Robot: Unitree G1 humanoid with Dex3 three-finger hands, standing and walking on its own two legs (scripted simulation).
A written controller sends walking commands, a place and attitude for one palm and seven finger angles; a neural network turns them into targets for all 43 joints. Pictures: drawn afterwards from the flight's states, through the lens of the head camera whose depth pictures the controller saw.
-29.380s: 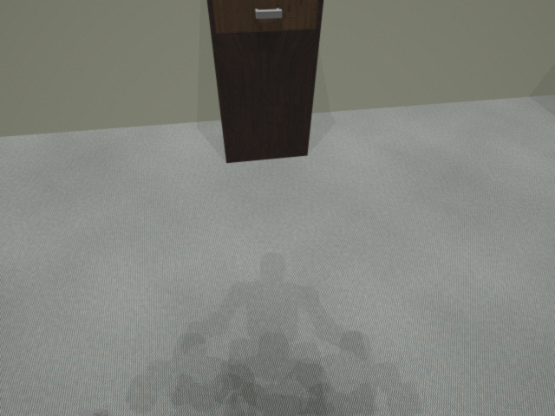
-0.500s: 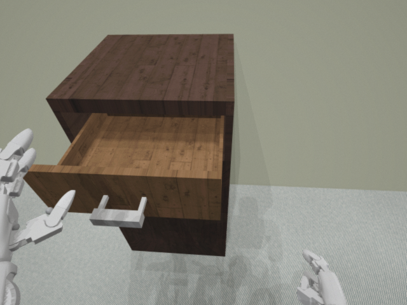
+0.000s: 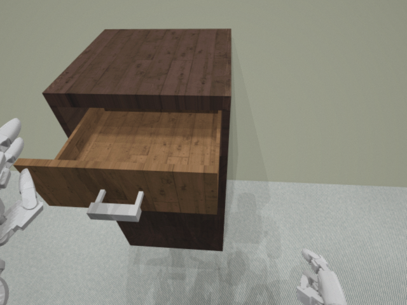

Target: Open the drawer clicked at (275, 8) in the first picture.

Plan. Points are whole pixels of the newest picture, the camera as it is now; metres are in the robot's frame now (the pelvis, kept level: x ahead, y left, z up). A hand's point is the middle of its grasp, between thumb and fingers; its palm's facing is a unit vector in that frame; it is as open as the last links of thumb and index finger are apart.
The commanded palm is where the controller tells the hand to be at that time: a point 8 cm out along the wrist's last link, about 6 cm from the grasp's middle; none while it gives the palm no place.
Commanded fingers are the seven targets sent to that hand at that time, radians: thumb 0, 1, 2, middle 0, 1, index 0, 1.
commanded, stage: step back with the hand held close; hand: left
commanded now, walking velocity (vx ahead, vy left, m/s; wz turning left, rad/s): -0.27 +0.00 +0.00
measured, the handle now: (118, 203) +0.31 +0.23 +0.02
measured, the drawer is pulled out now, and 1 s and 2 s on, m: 0.20 0.20 0.20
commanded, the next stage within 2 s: stop stepping back and stand still in 1.20 s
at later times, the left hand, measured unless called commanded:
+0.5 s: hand (2, 245) +0.14 +0.26 +0.19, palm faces +0.37 -0.77 -0.52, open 7.4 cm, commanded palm +0.07 +0.31 +0.21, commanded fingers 0.00 0.90 0.90 -0.20 -0.30 -0.20 -0.30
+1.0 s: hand out of the picture +0.08 +0.27 +0.21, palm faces +0.36 -0.81 -0.46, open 7.4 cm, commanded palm +0.01 +0.32 +0.21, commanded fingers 0.00 0.90 0.90 -0.20 -0.30 -0.20 -0.30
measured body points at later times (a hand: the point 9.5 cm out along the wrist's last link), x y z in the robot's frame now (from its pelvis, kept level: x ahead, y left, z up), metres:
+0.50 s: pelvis -0.06 +0.03 -0.01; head -0.03 +0.04 +0.43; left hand +0.11 +0.30 +0.22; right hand +0.12 -0.20 -0.09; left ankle +0.01 +0.12 -0.74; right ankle -0.03 -0.10 -0.74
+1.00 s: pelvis -0.13 +0.04 -0.01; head -0.10 +0.07 +0.43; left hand +0.05 +0.31 +0.23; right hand +0.04 -0.18 -0.08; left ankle +0.01 +0.12 -0.74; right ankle -0.20 -0.09 -0.73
